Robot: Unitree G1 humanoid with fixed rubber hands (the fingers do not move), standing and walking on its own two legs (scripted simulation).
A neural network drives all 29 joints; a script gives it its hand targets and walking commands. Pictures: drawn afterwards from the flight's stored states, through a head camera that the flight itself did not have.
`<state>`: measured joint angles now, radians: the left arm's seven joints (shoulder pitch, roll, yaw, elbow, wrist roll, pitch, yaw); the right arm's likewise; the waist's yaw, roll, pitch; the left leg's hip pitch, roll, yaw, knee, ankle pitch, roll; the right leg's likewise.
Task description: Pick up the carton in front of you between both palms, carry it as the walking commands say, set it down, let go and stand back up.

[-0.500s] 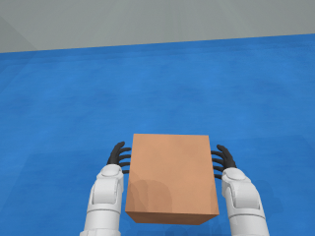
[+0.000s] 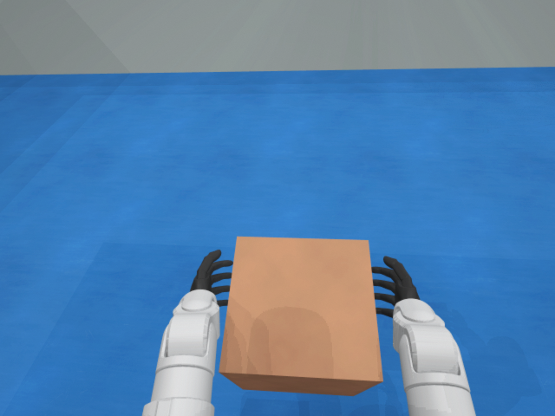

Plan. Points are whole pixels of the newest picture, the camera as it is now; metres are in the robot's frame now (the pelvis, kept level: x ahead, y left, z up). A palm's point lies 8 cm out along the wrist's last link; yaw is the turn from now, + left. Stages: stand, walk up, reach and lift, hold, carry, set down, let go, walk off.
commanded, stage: hold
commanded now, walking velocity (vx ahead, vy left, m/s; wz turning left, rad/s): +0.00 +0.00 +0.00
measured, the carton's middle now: (299, 322) +0.31 +0.01 -0.08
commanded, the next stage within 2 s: set down in 0.14 s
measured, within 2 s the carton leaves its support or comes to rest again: neither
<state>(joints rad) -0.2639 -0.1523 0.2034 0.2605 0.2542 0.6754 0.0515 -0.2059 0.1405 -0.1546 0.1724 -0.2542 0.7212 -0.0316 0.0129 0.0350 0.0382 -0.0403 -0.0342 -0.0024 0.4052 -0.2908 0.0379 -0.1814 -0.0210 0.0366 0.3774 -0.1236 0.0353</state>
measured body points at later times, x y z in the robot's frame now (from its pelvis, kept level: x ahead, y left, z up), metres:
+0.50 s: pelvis -0.02 -0.05 -0.01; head +0.02 -0.06 +0.43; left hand +0.32 +0.14 -0.01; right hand +0.33 -0.16 -0.02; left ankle -0.04 +0.09 -0.74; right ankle +0.06 -0.15 -0.74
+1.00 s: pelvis -0.05 -0.03 -0.13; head +0.19 -0.05 +0.25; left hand +0.38 +0.10 -0.21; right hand +0.38 -0.19 -0.23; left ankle -0.04 +0.09 -0.74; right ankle +0.06 -0.15 -0.74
